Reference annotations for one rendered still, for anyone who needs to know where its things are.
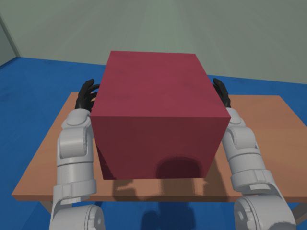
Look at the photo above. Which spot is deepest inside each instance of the robot right upper arm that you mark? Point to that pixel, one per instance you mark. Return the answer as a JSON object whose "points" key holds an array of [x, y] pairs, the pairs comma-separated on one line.
{"points": [[262, 212]]}

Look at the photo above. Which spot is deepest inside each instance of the carton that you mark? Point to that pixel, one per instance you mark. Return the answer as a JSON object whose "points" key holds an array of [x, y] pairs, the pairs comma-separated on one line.
{"points": [[156, 116]]}

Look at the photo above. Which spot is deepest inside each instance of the left robot hand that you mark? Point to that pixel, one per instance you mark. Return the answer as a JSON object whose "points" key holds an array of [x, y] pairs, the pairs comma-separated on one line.
{"points": [[85, 96]]}

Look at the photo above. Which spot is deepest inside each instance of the right robot hand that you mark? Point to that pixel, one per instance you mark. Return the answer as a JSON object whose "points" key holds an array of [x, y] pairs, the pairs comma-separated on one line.
{"points": [[222, 92]]}

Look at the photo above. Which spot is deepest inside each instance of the right robot forearm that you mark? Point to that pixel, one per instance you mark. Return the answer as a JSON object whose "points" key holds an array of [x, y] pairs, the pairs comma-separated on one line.
{"points": [[249, 174]]}

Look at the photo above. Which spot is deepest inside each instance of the table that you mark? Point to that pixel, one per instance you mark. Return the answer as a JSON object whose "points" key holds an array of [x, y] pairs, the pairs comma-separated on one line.
{"points": [[280, 135]]}

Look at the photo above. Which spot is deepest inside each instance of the left robot forearm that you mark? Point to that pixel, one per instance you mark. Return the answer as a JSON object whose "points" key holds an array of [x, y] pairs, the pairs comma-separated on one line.
{"points": [[75, 157]]}

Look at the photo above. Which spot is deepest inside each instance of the robot left upper arm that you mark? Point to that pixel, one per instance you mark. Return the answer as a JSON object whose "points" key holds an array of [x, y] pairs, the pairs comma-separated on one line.
{"points": [[88, 217]]}

